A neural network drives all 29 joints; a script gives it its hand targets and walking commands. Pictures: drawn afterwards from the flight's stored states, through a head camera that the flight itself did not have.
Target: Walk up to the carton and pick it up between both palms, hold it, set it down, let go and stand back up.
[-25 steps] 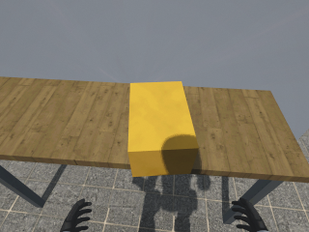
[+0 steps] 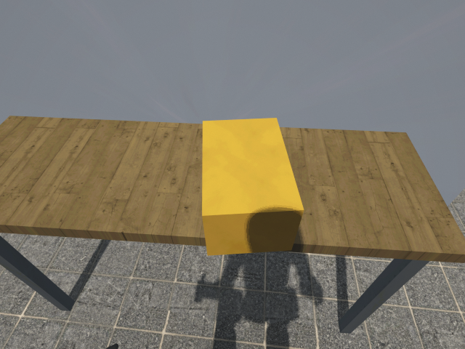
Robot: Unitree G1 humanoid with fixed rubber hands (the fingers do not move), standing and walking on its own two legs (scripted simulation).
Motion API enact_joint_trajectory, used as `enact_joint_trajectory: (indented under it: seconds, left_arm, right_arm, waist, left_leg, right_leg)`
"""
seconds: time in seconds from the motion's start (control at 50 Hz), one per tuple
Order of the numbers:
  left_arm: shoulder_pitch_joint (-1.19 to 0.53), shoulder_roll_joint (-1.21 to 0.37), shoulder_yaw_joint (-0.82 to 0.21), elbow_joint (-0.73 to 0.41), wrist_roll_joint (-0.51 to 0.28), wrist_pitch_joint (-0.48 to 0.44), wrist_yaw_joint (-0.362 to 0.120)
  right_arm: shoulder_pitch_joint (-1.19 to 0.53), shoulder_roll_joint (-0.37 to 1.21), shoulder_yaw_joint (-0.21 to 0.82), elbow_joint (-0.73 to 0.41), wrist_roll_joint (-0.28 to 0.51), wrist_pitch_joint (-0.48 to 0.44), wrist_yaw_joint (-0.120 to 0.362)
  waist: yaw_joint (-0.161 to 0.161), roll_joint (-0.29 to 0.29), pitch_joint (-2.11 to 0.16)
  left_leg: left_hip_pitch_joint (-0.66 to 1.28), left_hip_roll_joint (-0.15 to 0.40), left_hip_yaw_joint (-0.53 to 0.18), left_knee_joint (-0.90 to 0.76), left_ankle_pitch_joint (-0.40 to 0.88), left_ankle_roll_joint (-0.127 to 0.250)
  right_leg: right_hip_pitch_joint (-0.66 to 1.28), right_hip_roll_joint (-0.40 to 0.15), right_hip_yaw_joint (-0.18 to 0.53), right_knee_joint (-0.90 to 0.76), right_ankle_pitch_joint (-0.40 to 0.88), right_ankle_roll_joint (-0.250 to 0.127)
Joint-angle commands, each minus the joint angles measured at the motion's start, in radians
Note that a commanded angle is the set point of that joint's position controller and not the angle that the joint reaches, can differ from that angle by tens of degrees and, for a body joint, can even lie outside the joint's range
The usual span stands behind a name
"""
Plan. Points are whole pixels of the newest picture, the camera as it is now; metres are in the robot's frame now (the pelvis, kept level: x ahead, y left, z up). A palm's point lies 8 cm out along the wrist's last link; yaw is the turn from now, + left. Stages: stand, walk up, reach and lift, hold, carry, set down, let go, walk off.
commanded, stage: stand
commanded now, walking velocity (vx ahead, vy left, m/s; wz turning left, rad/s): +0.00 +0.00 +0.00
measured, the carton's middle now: (244, 181) +0.44 -0.02 +0.01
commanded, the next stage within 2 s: none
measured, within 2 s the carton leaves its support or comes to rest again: neither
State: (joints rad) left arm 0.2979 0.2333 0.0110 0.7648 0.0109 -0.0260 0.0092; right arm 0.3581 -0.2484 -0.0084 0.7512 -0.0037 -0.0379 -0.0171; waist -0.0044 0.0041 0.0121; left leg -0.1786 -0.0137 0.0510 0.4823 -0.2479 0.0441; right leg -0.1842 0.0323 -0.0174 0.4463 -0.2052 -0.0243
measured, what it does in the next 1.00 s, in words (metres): stands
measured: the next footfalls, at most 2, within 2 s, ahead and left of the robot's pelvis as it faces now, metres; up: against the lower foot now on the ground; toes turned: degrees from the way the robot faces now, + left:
none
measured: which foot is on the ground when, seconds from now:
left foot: down 0.00-1.00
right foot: down 0.00-1.00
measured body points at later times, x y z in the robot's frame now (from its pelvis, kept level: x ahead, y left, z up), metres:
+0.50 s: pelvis -0.01 +0.03 +0.00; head -0.03 +0.03 +0.45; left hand +0.02 +0.28 -0.14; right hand +0.04 -0.24 -0.13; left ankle +0.01 +0.09 -0.74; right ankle +0.03 -0.11 -0.74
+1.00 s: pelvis +0.01 +0.03 +0.00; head +0.01 +0.03 +0.45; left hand +0.05 +0.28 -0.14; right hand +0.05 -0.23 -0.13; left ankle +0.01 +0.09 -0.74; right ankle +0.03 -0.11 -0.74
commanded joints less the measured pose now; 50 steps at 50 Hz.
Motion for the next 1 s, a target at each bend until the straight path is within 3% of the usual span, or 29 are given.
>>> enact_joint_trajectory:
  seconds: [0.0,0.24,0.36,0.38,0.64,0.98]
  left_arm:
    - [0.015,0.124,0.022,-0.038,0.001,-0.012,0.005]
    - [0.069,0.124,0.012,0.018,0.002,-0.004,0.007]
    - [0.092,0.125,0.007,0.036,0.002,-0.004,0.009]
    - [0.076,0.121,0.009,0.035,0.006,-0.003,0.009]
    - [0.104,0.122,0.001,0.077,0.002,0.000,0.020]
    - [0.073,0.117,-0.011,0.124,-0.005,0.004,0.032]
  right_arm:
    - [0.030,-0.122,-0.027,-0.055,0.002,-0.013,-0.002]
    - [0.047,-0.145,-0.027,-0.040,0.005,-0.002,-0.005]
    - [0.045,-0.150,-0.031,-0.033,0.004,0.001,-0.007]
    - [0.044,-0.149,-0.031,-0.035,0.006,0.002,-0.009]
    - [0.054,-0.139,-0.025,-0.013,0.005,0.006,-0.015]
    - [0.074,-0.124,-0.016,0.030,0.005,0.009,-0.019]
  waist:
    - [0.006,0.004,0.068]
    - [0.010,0.014,0.110]
    - [0.009,0.004,0.097]
    - [0.005,-0.018,0.125]
    - [0.007,0.009,0.066]
    - [0.004,-0.012,0.049]
  left_leg:
    - [-0.102,0.124,-0.160,-0.151,-0.052,0.000]
    - [-0.182,0.138,-0.206,-0.219,-0.226,-0.001]
    - [-0.177,0.145,-0.220,-0.235,-0.243,-0.009]
    - [-0.178,0.147,-0.216,-0.235,-0.219,-0.012]
    - [-0.095,0.147,-0.195,-0.227,-0.080,-0.032]
    - [-0.006,0.141,-0.153,-0.185,0.166,-0.041]
  right_leg:
    - [-0.034,-0.126,0.141,-0.093,-0.043,-0.001]
    - [-0.057,-0.109,0.128,-0.058,-0.101,0.011]
    - [-0.060,-0.104,0.125,-0.039,-0.090,0.016]
    - [-0.071,-0.106,0.128,-0.043,-0.066,0.021]
    - [-0.052,-0.119,0.134,-0.032,-0.004,0.026]
    - [-0.046,-0.133,0.138,-0.046,0.073,0.024]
